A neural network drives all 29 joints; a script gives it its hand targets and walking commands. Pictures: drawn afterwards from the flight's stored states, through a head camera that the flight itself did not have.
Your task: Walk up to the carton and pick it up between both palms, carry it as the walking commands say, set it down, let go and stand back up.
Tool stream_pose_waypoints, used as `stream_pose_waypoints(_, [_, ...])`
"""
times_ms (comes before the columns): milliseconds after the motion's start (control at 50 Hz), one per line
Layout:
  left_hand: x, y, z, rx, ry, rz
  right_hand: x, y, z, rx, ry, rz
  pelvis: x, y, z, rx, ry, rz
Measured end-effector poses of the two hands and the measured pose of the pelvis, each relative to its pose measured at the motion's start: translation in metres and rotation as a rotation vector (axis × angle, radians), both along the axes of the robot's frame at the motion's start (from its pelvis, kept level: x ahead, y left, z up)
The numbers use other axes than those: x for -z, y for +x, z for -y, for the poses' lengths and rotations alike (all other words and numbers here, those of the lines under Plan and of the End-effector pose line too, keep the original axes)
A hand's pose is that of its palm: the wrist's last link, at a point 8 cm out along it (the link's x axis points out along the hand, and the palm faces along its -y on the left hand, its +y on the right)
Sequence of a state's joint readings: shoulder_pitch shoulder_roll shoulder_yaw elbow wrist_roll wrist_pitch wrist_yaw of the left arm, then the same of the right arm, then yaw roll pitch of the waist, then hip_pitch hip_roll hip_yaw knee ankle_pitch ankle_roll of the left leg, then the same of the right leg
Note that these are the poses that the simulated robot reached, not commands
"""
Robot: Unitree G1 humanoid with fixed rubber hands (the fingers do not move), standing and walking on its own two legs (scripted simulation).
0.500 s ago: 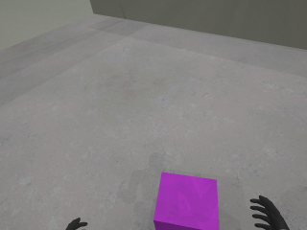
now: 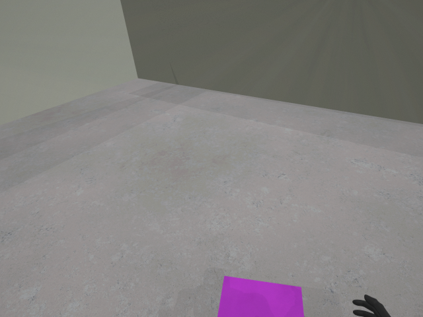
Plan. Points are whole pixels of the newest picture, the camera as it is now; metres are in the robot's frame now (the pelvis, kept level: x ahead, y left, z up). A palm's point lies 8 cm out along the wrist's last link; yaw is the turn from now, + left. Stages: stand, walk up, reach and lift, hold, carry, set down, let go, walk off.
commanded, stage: stand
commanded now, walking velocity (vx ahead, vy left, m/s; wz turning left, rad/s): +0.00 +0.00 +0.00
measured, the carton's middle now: out of the picture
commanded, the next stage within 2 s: none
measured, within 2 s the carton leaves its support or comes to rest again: neither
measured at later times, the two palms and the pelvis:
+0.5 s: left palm out of the picture +0.10 +0.26 -0.07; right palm out of the picture +0.12 -0.29 -0.07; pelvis -0.01 +0.00 +0.00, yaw +0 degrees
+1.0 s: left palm out of the picture +0.06 +0.25 -0.08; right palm out of the picture +0.08 -0.30 -0.08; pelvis -0.04 -0.01 +0.01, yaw +0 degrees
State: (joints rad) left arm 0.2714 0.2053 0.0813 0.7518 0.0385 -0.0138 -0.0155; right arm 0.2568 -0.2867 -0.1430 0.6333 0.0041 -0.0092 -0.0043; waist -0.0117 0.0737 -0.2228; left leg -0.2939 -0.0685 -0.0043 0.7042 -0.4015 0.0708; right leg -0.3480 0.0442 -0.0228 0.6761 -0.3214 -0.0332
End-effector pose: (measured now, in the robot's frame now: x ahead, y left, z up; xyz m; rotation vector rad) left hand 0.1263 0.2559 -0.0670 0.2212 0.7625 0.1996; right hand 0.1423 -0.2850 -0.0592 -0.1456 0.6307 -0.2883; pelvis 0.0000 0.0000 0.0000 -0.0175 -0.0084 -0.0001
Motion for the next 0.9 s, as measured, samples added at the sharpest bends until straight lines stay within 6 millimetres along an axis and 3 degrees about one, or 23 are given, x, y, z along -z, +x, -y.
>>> stream_pose_waypoints(480, [0.008,-0.022,-0.002,-0.013,-0.006,-0.037,0.008,-0.020,0.002,0.013,-0.002,-0.032,-0.001,-0.009,0.000,0.000,-0.001,0.009])
stream_pose_waypoints(900, [0.011,-0.057,0.003,-0.025,-0.004,-0.091,0.019,-0.055,0.009,0.021,0.010,-0.094,-0.005,-0.032,0.005,0.000,0.007,0.026])
